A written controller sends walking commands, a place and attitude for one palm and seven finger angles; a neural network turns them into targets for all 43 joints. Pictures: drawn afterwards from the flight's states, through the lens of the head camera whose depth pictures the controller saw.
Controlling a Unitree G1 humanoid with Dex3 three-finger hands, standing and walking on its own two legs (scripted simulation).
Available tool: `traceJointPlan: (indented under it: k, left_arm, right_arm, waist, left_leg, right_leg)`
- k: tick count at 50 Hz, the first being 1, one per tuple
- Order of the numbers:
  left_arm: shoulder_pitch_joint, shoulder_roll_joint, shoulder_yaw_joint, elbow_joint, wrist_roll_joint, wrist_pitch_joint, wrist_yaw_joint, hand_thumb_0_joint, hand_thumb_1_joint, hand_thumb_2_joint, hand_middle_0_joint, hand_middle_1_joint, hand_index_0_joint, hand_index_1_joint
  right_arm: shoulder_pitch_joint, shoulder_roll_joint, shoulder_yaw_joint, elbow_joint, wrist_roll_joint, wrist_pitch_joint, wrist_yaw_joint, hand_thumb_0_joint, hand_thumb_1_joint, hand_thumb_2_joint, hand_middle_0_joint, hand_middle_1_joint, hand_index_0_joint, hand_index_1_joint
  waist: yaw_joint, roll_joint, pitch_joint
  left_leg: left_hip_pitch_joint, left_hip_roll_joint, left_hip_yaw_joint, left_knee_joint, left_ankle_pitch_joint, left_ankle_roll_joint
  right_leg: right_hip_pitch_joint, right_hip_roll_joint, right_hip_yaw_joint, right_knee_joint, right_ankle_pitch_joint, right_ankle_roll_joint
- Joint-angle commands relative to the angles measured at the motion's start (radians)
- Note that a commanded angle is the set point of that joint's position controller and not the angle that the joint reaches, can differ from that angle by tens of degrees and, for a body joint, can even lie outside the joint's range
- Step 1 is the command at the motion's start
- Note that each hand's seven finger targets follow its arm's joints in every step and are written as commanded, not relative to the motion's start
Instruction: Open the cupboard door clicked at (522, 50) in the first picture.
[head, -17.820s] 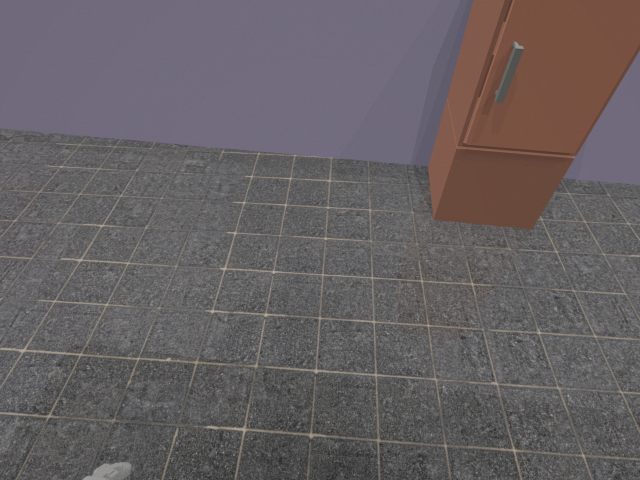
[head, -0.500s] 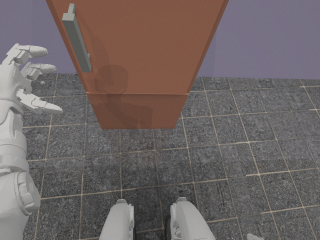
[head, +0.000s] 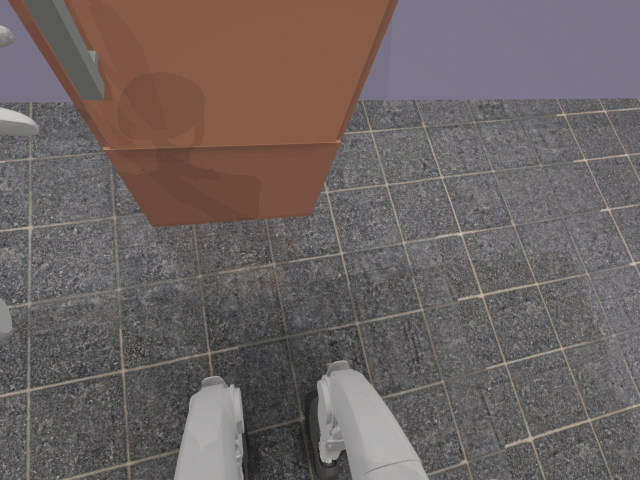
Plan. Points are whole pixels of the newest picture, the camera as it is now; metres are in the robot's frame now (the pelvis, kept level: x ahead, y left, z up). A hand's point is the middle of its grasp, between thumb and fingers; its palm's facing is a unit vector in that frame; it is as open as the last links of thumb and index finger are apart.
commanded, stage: move the hooked fingers beside the handle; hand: left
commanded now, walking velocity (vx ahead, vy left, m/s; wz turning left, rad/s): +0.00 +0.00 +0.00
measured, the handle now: (62, 17) +0.61 +0.22 +0.07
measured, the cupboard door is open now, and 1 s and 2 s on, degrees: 0 0 0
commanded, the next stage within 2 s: slide the fingers in behind the handle in 0.72 s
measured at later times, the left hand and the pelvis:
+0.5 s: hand out of the picture +0.54 +0.28 +0.07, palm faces +0.02 -1.00 -0.01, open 14.0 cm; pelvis +0.01 +0.02 +0.02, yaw +0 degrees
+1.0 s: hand (3, 69) +0.54 +0.27 +0.07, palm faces +0.05 -1.00 -0.02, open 14.0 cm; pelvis +0.01 +0.00 +0.01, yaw +0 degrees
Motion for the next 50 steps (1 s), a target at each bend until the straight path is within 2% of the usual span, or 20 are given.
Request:
traceJointPlan:
  k: [1, 6, 7, 11, 14, 16, 17, 18, 20, 23, 29, 31, 33, 35, 38, 40, 41, 44, 46, 50]
  left_arm:
    - [-0.335, 0.324, 0.056, -0.228, -0.012, -0.051, 0.006, 0.000, -0.500, 0.300, -0.300, -1.200, -0.300, -1.200]
    - [-0.292, 0.340, 0.091, -0.289, -0.020, -0.043, 0.003, 0.000, -0.500, 0.300, -0.300, -1.200, -0.300, -1.200]
    - [-0.313, 0.308, 0.068, -0.305, -0.023, -0.043, 0.004, 0.000, -0.500, 0.300, -0.300, -1.200, -0.300, -1.200]
    - [-0.361, 0.293, 0.069, -0.339, -0.028, -0.062, 0.024, 0.000, -0.500, 0.300, -0.300, -1.200, -0.300, -1.200]
    - [-0.346, 0.230, 0.031, -0.365, -0.028, -0.075, 0.029, 0.000, -0.500, 0.300, -0.300, -1.200, -0.300, -1.200]
    - [-0.300, 0.166, -0.002, -0.314, -0.031, -0.062, 0.029, 0.000, -0.500, 0.300, -0.300, -1.200, -0.300, -1.200]
    - [-0.276, 0.177, 0.010, -0.286, -0.031, -0.054, 0.031, 0.000, -0.500, 0.300, -0.300, -1.200, -0.300, -1.200]
    - [-0.255, 0.125, -0.029, -0.251, -0.031, -0.039, 0.027, 0.000, -0.500, 0.300, -0.300, -1.200, -0.300, -1.200]
    - [-0.256, 0.098, -0.050, -0.238, -0.026, -0.034, 0.030, 0.000, -0.500, 0.300, -0.300, -1.200, -0.300, -1.200]
    - [-0.267, 0.146, -0.012, -0.246, -0.030, -0.049, 0.052, 0.000, -0.500, 0.300, -0.300, -1.200, -0.300, -1.200]
    - [-0.369, 0.219, 0.040, -0.371, -0.019, -0.149, 0.096, 0.000, -0.500, 0.300, -0.300, -1.200, -0.300, -1.200]
    - [-0.338, 0.195, 0.031, -0.360, -0.016, -0.152, 0.093, 0.000, -0.500, 0.300, -0.300, -1.200, -0.300, -1.200]
    - [-0.268, 0.220, 0.049, -0.298, -0.013, -0.128, 0.083, 0.000, -0.500, 0.300, -0.300, -1.200, -0.300, -1.200]
    - [-0.261, 0.168, 0.003, -0.243, -0.015, -0.092, 0.065, 0.000, -0.500, 0.300, -0.300, -1.200, -0.300, -1.200]
    - [-0.241, 0.169, -0.001, -0.241, -0.023, -0.065, 0.046, 0.000, -0.500, 0.300, -0.300, -1.200, -0.300, -1.200]
    - [-0.276, 0.176, 0.003, -0.265, -0.034, -0.077, 0.040, 0.000, -0.500, 0.300, -0.300, -1.200, -0.300, -1.200]
    - [-0.282, 0.213, 0.032, -0.271, -0.037, -0.084, 0.043, 0.000, -0.500, 0.300, -0.300, -1.200, -0.300, -1.200]
    - [-0.354, 0.148, -0.017, -0.305, -0.050, -0.116, 0.047, 0.000, -0.500, 0.300, -0.300, -1.200, -0.300, -1.200]
    - [-0.332, 0.183, 0.013, -0.279, -0.046, -0.120, 0.055, 0.000, -0.500, 0.300, -0.300, -1.200, -0.300, -1.200]
    - [-0.302, 0.180, -0.003, -0.225, -0.027, -0.089, 0.059, 0.000, -0.500, 0.300, -0.300, -1.200, -0.300, -1.200]
  right_arm:
    - [0.221, -0.211, -0.072, -0.042, -0.010, 0.003, -0.011, 0.000, -0.900, -0.900, 0.200, 0.300, 0.200, 0.300]
    - [0.228, -0.207, -0.077, -0.052, -0.010, 0.022, 0.000, 0.000, -0.900, -0.900, 0.200, 0.300, 0.200, 0.300]
    - [0.226, -0.205, -0.080, -0.048, -0.008, 0.022, 0.002, 0.000, -0.900, -0.900, 0.200, 0.300, 0.200, 0.300]
    - [0.232, -0.205, -0.086, -0.027, -0.012, 0.021, 0.004, 0.000, -0.900, -0.900, 0.200, 0.300, 0.200, 0.300]
    - [0.239, -0.200, -0.094, -0.015, -0.015, 0.019, 0.010, 0.000, -0.900, -0.900, 0.200, 0.300, 0.200, 0.300]
    - [0.243, -0.197, -0.096, -0.007, -0.017, 0.024, 0.014, 0.000, -0.900, -0.900, 0.200, 0.300, 0.200, 0.300]
    - [0.244, -0.199, -0.095, -0.008, -0.016, 0.028, 0.012, 0.000, -0.900, -0.900, 0.200, 0.300, 0.200, 0.300]
    - [0.242, -0.195, -0.094, -0.015, -0.014, 0.030, 0.014, 0.000, -0.900, -0.900, 0.200, 0.300, 0.200, 0.300]
    - [0.240, -0.194, -0.094, -0.018, -0.016, 0.033, 0.013, 0.000, -0.900, -0.900, 0.200, 0.300, 0.200, 0.300]
    - [0.230, -0.198, -0.091, -0.029, -0.016, 0.035, 0.009, 0.000, -0.900, -0.900, 0.200, 0.300, 0.200, 0.300]
    - [0.220, -0.191, -0.095, -0.028, -0.025, 0.028, 0.014, 0.000, -0.900, -0.900, 0.200, 0.300, 0.200, 0.300]
    - [0.217, -0.188, -0.098, -0.025, -0.025, 0.031, 0.020, 0.000, -0.900, -0.900, 0.200, 0.300, 0.200, 0.300]
    - [0.215, -0.192, -0.095, -0.029, -0.020, 0.037, 0.018, 0.000, -0.900, -0.900, 0.200, 0.300, 0.200, 0.300]
    - [0.215, -0.190, -0.090, -0.030, -0.014, 0.045, 0.015, 0.000, -0.900, -0.900, 0.200, 0.300, 0.200, 0.300]
    - [0.213, -0.191, -0.089, -0.041, -0.009, 0.048, 0.010, 0.000, -0.900, -0.900, 0.200, 0.300, 0.200, 0.300]
    - [0.210, -0.191, -0.087, -0.040, -0.009, 0.046, 0.006, 0.000, -0.900, -0.900, 0.200, 0.300, 0.200, 0.300]
    - [0.208, -0.193, -0.088, -0.039, -0.009, 0.043, 0.002, 0.000, -0.900, -0.900, 0.200, 0.300, 0.200, 0.300]
    - [0.202, -0.183, -0.088, -0.025, -0.011, 0.029, 0.004, 0.000, -0.900, -0.900, 0.200, 0.300, 0.200, 0.300]
    - [0.204, -0.189, -0.089, -0.020, -0.013, 0.027, 0.003, 0.000, -0.900, -0.900, 0.200, 0.300, 0.200, 0.300]
    - [0.207, -0.186, -0.081, -0.027, -0.008, 0.029, 0.004, 0.000, -0.900, -0.900, 0.200, 0.300, 0.200, 0.300]
  waist:
    - [0.020, 0.262, -0.638]
    - [0.033, 0.243, -0.646]
    - [0.019, 0.247, -0.637]
    - [0.011, 0.278, -0.615]
    - [0.013, 0.336, -0.627]
    - [0.005, 0.301, -0.586]
    - [0.010, 0.271, -0.552]
    - [0.001, 0.253, -0.526]
    - [0.003, 0.267, -0.501]
    - [0.004, 0.210, -0.484]
    - [0.016, 0.290, -0.596]
    - [0.022, 0.312, -0.634]
    - [0.032, 0.254, -0.602]
    - [0.009, 0.226, -0.547]
    - [0.012, 0.192, -0.546]
    - [0.004, 0.190, -0.554]
    - [0.011, 0.187, -0.559]
    - [-0.012, 0.215, -0.551]
    - [-0.002, 0.213, -0.563]
    - [0.001, 0.196, -0.550]
  left_leg:
    - [0.553, 0.009, -0.077, -0.148, 0.500, -0.011]
    - [0.578, 0.017, -0.082, -0.160, 0.551, -0.014]
    - [0.588, 0.018, -0.084, -0.164, 0.535, -0.013]
    - [0.657, 0.025, -0.110, -0.183, 0.541, -0.029]
    - [0.758, 0.031, -0.133, -0.197, 0.622, -0.050]
    - [0.766, 0.034, -0.139, -0.206, 0.628, -0.055]
    - [0.741, 0.034, -0.139, -0.216, 0.609, -0.055]
    - [0.712, 0.029, -0.130, -0.219, 0.579, -0.045]
    - [0.723, 0.030, -0.134, -0.229, 0.574, -0.050]
    - [0.656, 0.021, -0.119, -0.230, 0.507, -0.039]
    - [0.722, 0.018, -0.117, -0.202, 0.591, -0.055]
    - [0.760, 0.020, -0.119, -0.197, 0.640, -0.061]
    - [0.694, 0.017, -0.103, -0.200, 0.602, -0.045]
    - [0.648, 0.015, -0.092, -0.201, 0.564, -0.030]
    - [0.598, 0.008, -0.078, -0.200, 0.511, -0.017]
    - [0.590, 0.010, -0.077, -0.192, 0.512, -0.014]
    - [0.571, 0.008, -0.073, -0.186, 0.496, -0.013]
    - [0.576, 0.008, -0.074, -0.176, 0.466, -0.011]
    - [0.560, 0.006, -0.071, -0.171, 0.458, -0.013]
    - [0.507, 0.001, -0.055, -0.167, 0.434, -0.003]
  right_leg:
    - [0.217, 0.012, 0.039, -0.115, 0.252, -0.019]
    - [0.245, 0.016, 0.033, -0.119, 0.289, -0.016]
    - [0.228, 0.017, 0.033, -0.127, 0.277, -0.014]
    - [0.168, 0.018, 0.022, -0.137, 0.237, -0.019]
    - [0.117, 0.017, 0.015, -0.142, 0.233, -0.025]
    - [0.099, 0.017, 0.007, -0.156, 0.225, -0.021]
    - [0.114, 0.018, 0.003, -0.158, 0.220, -0.023]
    - [0.116, 0.017, 0.004, -0.165, 0.214, -0.021]
    - [0.094, 0.014, 0.001, -0.166, 0.203, -0.024]
    - [0.134, 0.015, 0.008, -0.167, 0.204, -0.024]
    - [0.156, 0.015, 0.021, -0.140, 0.235, -0.029]
    - [0.161, 0.015, 0.021, -0.142, 0.248, -0.027]
    - [0.219, 0.016, 0.026, -0.150, 0.260, -0.025]
    - [0.211, 0.015, 0.025, -0.156, 0.263, -0.020]
    - [0.244, 0.015, 0.032, -0.163, 0.271, -0.017]
    - [0.243, 0.016, 0.036, -0.157, 0.278, -0.016]
    - [0.254, 0.017, 0.041, -0.156, 0.275, -0.016]
    - [0.218, 0.018, 0.046, -0.155, 0.249, -0.019]
    - [0.231, 0.018, 0.046, -0.150, 0.244, -0.018]
    - [0.264, 0.016, 0.053, -0.149, 0.256, -0.017]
